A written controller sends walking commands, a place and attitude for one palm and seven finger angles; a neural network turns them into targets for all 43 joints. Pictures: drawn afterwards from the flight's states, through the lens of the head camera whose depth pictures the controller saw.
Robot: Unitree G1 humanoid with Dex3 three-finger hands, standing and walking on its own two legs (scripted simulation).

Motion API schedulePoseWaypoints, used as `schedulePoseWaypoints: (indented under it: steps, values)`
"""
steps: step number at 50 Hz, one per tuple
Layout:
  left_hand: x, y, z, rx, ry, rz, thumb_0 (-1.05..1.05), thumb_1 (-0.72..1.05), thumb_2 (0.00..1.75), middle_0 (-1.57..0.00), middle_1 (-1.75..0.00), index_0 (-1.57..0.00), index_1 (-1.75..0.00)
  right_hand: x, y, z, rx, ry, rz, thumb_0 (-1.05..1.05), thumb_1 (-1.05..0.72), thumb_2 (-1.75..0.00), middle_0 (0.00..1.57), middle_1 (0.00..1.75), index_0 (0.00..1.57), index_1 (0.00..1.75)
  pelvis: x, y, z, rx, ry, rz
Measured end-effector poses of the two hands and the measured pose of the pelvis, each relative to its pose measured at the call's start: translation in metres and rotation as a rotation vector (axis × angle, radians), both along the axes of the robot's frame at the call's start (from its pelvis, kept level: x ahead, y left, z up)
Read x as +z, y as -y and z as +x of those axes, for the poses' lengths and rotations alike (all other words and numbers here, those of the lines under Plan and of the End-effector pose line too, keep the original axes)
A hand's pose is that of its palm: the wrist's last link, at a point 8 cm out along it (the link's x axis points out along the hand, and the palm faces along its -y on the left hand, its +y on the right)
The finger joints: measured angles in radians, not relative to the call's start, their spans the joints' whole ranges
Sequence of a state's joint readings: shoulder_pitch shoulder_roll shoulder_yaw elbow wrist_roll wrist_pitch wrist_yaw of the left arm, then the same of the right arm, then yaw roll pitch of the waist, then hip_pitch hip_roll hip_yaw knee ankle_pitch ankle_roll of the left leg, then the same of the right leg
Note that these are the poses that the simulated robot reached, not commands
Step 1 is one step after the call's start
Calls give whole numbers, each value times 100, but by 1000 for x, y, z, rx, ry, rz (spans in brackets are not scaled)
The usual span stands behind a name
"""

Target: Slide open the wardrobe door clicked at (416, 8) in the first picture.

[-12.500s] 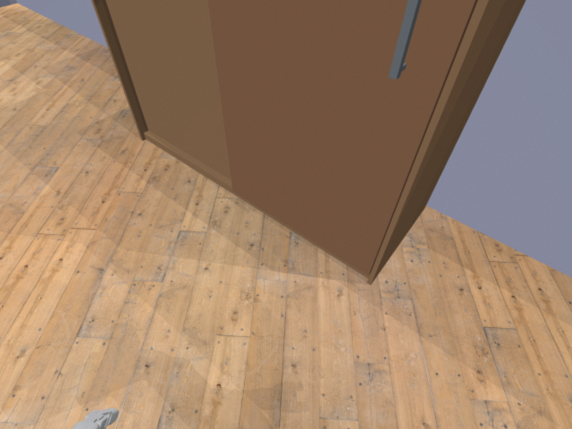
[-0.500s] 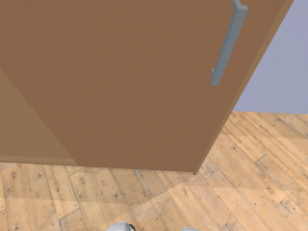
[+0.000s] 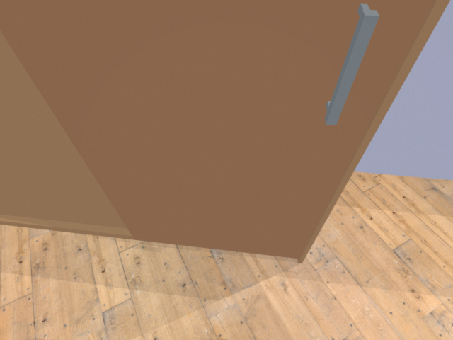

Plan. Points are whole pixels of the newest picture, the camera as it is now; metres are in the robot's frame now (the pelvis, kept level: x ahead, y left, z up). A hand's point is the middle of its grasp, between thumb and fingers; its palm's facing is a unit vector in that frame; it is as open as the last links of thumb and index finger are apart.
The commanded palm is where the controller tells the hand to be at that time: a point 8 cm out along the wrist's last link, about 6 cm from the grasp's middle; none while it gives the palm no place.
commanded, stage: come to a stop and stand still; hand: right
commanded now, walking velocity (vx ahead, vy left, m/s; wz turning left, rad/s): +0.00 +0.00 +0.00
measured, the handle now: (345, 70) +0.52 -0.17 +0.21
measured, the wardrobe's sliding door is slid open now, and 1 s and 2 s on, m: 0.00 0.00 0.00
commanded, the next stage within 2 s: look again from close up in 0.68 s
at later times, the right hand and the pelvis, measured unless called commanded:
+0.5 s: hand out of the picture +0.04 -0.15 -0.16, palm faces +0.05 +0.97 -0.25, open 7.3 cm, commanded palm none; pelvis +0.01 +0.04 +0.01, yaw -2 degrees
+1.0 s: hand out of the picture +0.03 -0.17 -0.16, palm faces +0.06 +0.97 -0.24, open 7.4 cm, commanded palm none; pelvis +0.02 +0.03 +0.01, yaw -3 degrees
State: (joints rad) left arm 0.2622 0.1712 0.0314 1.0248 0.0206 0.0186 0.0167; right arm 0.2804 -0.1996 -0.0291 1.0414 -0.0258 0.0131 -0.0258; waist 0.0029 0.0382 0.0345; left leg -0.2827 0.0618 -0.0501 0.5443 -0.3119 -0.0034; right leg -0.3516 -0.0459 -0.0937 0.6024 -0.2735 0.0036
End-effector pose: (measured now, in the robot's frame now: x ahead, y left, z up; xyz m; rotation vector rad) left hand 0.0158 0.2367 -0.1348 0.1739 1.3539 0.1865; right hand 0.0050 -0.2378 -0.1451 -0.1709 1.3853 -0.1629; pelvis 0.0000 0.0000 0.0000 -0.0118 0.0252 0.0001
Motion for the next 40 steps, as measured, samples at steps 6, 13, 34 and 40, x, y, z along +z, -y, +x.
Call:
schedulePoseWaypoints:
  steps: [6,13,34,40]
  values:
    - [-16,-5,-24,26,-5,-44,0,91,90,-19,-30,-20,-30,2,-20,19,30,53,-7,1,-92,-89,20,30,20,30,-5,-9,0,-28,55,15]
    - [-20,0,-31,14,-30,-107,0,91,90,-19,-30,-20,-30,18,-28,34,25,124,-37,1,-92,-89,20,30,20,30,0,-24,3,-32,52,1]
    - [-6,-31,24,-60,15,-42,0,91,90,-19,-30,-20,-30,16,-45,9,-40,37,-8,0,-91,-89,20,30,20,30,7,-37,15,-43,52,-2]
    - [0,-35,40,-79,37,-16,0,91,90,-19,-30,-20,-30,14,-39,6,-46,22,-4,0,-91,-89,20,30,20,30,9,-35,17,-43,52,2]
